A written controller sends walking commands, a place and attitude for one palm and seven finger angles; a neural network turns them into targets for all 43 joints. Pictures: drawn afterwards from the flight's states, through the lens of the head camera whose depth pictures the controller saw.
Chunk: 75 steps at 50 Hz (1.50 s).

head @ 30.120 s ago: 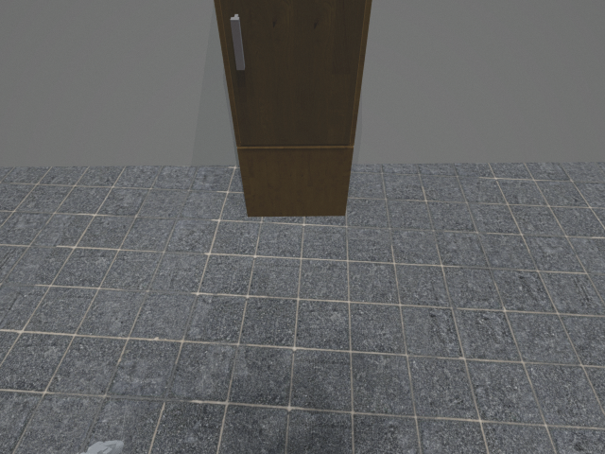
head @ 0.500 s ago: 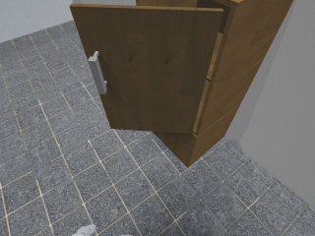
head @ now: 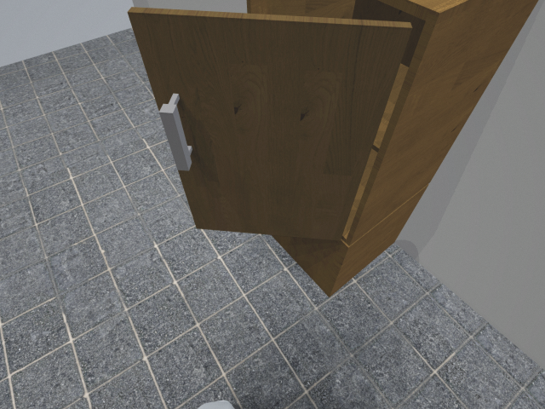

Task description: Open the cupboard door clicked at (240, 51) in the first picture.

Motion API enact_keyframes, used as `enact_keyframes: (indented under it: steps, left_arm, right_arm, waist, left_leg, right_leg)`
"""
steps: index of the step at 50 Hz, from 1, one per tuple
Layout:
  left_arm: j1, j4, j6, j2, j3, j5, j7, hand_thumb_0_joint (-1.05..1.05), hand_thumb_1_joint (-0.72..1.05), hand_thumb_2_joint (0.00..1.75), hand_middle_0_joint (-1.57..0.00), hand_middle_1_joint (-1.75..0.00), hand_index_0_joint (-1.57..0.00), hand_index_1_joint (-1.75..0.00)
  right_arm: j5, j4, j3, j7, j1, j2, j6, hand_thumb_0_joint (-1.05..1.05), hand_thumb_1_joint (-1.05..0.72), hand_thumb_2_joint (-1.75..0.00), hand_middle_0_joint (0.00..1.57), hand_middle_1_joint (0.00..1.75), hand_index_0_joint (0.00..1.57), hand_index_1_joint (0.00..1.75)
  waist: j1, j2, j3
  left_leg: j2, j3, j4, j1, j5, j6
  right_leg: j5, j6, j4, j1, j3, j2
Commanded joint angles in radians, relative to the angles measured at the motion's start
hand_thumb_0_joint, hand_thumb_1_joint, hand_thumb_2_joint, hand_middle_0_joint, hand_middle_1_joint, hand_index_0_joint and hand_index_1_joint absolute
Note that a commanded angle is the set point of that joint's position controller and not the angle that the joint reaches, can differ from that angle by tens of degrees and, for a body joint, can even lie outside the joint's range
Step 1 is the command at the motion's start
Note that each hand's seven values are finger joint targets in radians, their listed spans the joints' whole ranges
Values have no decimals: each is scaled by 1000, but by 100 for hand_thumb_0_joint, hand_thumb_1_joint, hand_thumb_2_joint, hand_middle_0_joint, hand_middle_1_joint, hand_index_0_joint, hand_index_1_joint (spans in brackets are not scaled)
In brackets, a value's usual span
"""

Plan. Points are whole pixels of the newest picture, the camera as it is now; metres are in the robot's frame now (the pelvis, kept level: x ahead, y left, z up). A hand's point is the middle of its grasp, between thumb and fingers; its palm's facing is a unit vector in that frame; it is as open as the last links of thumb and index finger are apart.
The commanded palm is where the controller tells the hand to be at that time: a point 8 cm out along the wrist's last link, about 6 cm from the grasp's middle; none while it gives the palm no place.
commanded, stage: come to a stop and stand still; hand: left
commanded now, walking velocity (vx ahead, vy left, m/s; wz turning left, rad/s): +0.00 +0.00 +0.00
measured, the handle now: (179, 133) +0.57 +0.23 +0.04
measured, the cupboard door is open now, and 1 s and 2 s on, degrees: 46 46 46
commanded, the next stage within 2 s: look again from close up in 1.26 s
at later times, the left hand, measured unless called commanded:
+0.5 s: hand out of the picture +0.01 +0.14 -0.17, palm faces -0.02 -0.98 -0.21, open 7.3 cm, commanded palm none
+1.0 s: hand out of the picture +0.02 +0.13 -0.17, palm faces +0.00 -0.98 -0.19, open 7.4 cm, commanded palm none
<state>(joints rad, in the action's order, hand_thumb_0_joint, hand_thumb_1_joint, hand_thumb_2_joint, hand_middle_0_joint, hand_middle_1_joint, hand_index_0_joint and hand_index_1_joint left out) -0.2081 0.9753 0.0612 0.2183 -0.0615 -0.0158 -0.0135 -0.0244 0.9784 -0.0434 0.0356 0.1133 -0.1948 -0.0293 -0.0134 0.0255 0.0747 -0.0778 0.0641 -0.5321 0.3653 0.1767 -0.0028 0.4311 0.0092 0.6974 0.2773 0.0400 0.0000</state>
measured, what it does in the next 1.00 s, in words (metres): steps on the spot: right foot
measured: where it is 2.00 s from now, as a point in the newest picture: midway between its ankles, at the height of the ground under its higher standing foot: outside the picture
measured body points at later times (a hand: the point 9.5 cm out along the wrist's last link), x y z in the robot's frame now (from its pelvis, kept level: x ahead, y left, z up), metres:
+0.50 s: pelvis -0.01 -0.04 +0.00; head +0.00 -0.04 +0.45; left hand +0.01 +0.19 -0.15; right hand -0.01 -0.27 -0.16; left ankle +0.03 +0.07 -0.73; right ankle -0.03 -0.13 -0.73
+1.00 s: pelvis +0.02 -0.04 +0.01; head +0.03 -0.04 +0.46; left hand +0.02 +0.18 -0.16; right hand +0.04 -0.27 -0.15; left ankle +0.03 +0.07 -0.73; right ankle -0.03 -0.13 -0.73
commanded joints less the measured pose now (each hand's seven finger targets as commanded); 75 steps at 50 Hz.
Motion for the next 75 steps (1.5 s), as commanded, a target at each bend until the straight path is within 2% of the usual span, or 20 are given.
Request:
enact_keyframes:
  steps: [1, 2, 3, 4, 5, 7, 8, 9, 10, 11, 12, 13, 14, 17, 19, 21, 25, 27, 47, 75]
  left_arm:
    - [-93, -94, -55, 146, 13, -27, -42, 0, 90, 90, -20, -30, -20, -30]
    - [-81, -118, -62, 178, 17, -28, -37, 0, 90, 90, -20, -30, -20, -30]
    - [-54, -138, -77, 169, 4, -24, -39, 0, 90, 90, -20, -30, -20, -30]
    - [-50, -140, -89, 151, 0, -20, -45, 0, 90, 90, -20, -30, -20, -30]
    - [-38, -142, -90, 139, 2, -20, -49, 0, 90, 90, -20, -30, -20, -30]
    - [-38, -144, -81, 130, 10, -17, -46, 0, 90, 90, -20, -30, -20, -30]
    - [-35, -137, -74, 122, 16, -9, -43, 0, 90, 90, -20, -30, -20, -30]
    - [-52, -137, -65, 85, 21, -7, -40, 0, 90, 90, -20, -30, -20, -30]
    - [-83, -135, -58, 62, 26, 0, -37, 0, 90, 90, -20, -30, -20, -30]
    - [-88, -127, -53, 63, 25, -3, -36, 0, 90, 90, -20, -30, -20, -30]
    - [-97, -110, -48, 66, 27, -5, -30, 0, 90, 90, -20, -30, -20, -30]
    - [-122, -92, -49, 56, 29, -6, -26, 0, 90, 90, -20, -30, -20, -30]
    - [-140, -78, -58, 53, 34, -9, -21, 0, 90, 90, -20, -30, -20, -30]
    - [-134, -63, -74, 75, 35, -6, -20, 0, 90, 90, -20, -30, -20, -30]
    - [-100, -60, -84, 86, 40, -3, -22, 0, 90, 90, -20, -30, -20, -30]
    - [-78, -53, -88, 86, 43, 0, -23, 0, 90, 90, -20, -30, -20, -30]
    - [-111, -9, -95, 79, 49, 2, -24, 0, 90, 90, -20, -30, -20, -30]
    - [-122, 13, -93, 72, 51, 4, -23, 0, 90, 90, -20, -30, -20, -30]
    - [-143, 96, -98, 70, 51, 0, -28, 0, 90, 90, -20, -30, -20, -30]
    - [-102, 97, -92, 108, 43, 0, -24, 0, 90, 90, -20, -30, -20, -30]
  right_arm:
    - [18, -139, -34, -26, 65, -81, 11, 0, -90, -90, 20, 30, 20, 30]
    - [9, -150, -28, -41, 59, -71, 2, 0, -90, -90, 20, 30, 20, 30]
    - [7, -147, -32, -45, 86, -71, 3, 0, -90, -90, 20, 30, 20, 30]
    - [7, -158, -25, -41, 95, -69, 5, 0, -90, -90, 20, 30, 20, 30]
    - [12, -173, -19, -36, 79, -63, 10, 0, -90, -90, 20, 30, 20, 30]
    - [13, -156, -8, -30, 129, -41, 15, 0, -90, -90, 20, 30, 20, 30]
    - [12, -130, -4, -29, 170, -46, 19, 0, -90, -90, 20, 30, 20, 30]
    - [6, -117, -5, -31, 194, -77, 30, 0, -90, -90, 20, 30, 20, 30]
    - [-3, -123, -1, -29, 178, -117, 31, 0, -90, -90, 20, 30, 20, 30]
    - [-6, -117, -4, -26, 167, -129, 31, 0, -90, -90, 20, 30, 20, 30]
    - [-3, -116, -4, -22, 142, -143, 29, 0, -90, -90, 20, 30, 20, 30]
    - [-2, -119, -2, -21, 111, -137, 29, 0, -90, -90, 20, 30, 20, 30]
    - [-1, -115, 4, -20, 98, -120, 34, 0, -90, -90, 20, 30, 20, 30]
    - [0, -83, 10, -24, 135, -82, 33, 0, -90, -90, 20, 30, 20, 30]
    - [2, -49, 19, -25, 180, -51, 33, 0, -90, -90, 20, 30, 20, 30]
    - [3, -18, 26, -26, 207, -46, 38, 0, -90, -90, 20, 30, 20, 30]
    - [9, 25, 35, -21, 206, -51, 51, 0, -90, -90, 20, 30, 20, 30]
    - [10, 43, 38, -18, 204, -52, 53, 0, -90, -90, 20, 30, 20, 30]
    - [14, 116, 39, -3, 161, -70, 63, 0, -90, -90, 20, 30, 20, 30]
    - [13, 126, 40, 0, 110, -111, 64, 0, -90, -90, 20, 30, 20, 30]
  waist:
    - [26, -284, -61]
    - [16, -94, -102]
    - [47, -134, -141]
    - [40, -164, -163]
    - [43, -182, -123]
    - [53, -151, -98]
    - [65, -128, -74]
    - [57, 23, -22]
    - [29, 121, 16]
    - [24, 180, 27]
    - [10, 146, 30]
    - [-12, 84, 26]
    - [-25, 53, -5]
    - [1, -79, -37]
    - [33, -136, -40]
    - [43, -99, -29]
    - [25, -51, -45]
    - [21, -29, -34]
    - [11, -42, -57]
    - [3, -31, -62]
  left_leg:
    - [51, 22, -245, 54, 231, -10]
    - [59, -2, -348, 22, 276, -8]
    - [69, -12, -417, 109, 230, -2]
    - [41, -21, -414, 118, 228, 11]
    - [35, -32, -368, 102, 238, 16]
    - [52, -8, -144, -63, 163, 14]
    - [49, -12, -31, -157, 87, 18]
    - [-24, -109, 51, -172, 27, 51]
    - [-113, -228, 139, -85, 65, 105]
    - [-150, -330, 233, -6, 197, 138]
    - [-161, -352, 277, 62, 319, 152]
    - [-145, -318, 283, 109, 389, 144]
    - [-106, -261, 251, 100, 357, 125]
    - [-5, -113, 121, 9, 259, 60]
    - [17, -55, 63, -90, 140, 39]
    - [13, -56, 67, -124, 92, 33]
    - [-11, -70, 106, -122, 24, 34]
    - [-17, -75, 121, -127, 25, 33]
    - [-33, -73, 122, -196, -125, 36]
    - [-37, -98, 161, -237, -188, 44]
  right_leg:
    - [-318, -66, -409, 9, -290, 223]
    - [-253, -141, -381, 56, -291, 249]
    - [-465, -167, -323, -61, -250, 199]
    - [-598, -180, -270, -114, -220, 209]
    - [-647, -194, -250, -78, -200, 228]
    - [-521, -163, -222, 18, -153, 193]
    - [-348, -123, -212, 92, -137, 161]
    - [-153, -81, -169, 155, -95, 95]
    - [-22, -45, -156, 146, -51, 26]
    - [28, -35, -102, 98, -5, -5]
    - [13, -36, -73, 45, -6, -3]
    - [-25, -40, -88, -13, -19, 7]
    - [-68, -45, -154, -56, -39, 22]
    - [45, -72, -326, -6, -165, 88]
    - [68, -94, -406, 59, -220, 139]
    - [21, -91, -406, 76, -199, 133]
    - [-164, -69, -367, -13, -158, 108]
    - [-175, -68, -359, -17, -151, 104]
    - [-437, -53, -330, -100, -122, 110]
    - [-437, -46, -352, -134, -101, 123]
